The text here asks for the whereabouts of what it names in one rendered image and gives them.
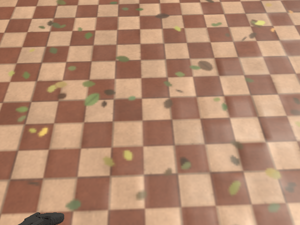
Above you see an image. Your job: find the robot left hand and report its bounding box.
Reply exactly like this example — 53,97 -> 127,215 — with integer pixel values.
18,212 -> 65,225

